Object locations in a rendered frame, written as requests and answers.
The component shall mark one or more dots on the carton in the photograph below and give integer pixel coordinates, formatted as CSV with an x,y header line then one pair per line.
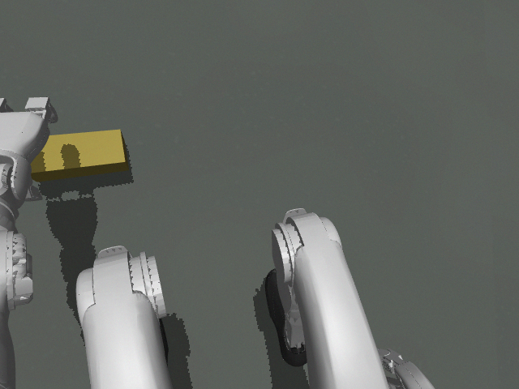
x,y
80,154

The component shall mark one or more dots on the left robot hand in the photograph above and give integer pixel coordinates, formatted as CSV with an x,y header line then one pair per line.
x,y
26,133

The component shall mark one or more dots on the right robot foot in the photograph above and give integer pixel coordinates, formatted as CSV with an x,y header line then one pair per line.
x,y
293,356

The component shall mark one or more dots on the right robot hand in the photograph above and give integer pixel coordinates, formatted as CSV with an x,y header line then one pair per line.
x,y
409,376

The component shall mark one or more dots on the left robot arm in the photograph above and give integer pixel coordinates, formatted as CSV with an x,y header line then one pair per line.
x,y
15,263

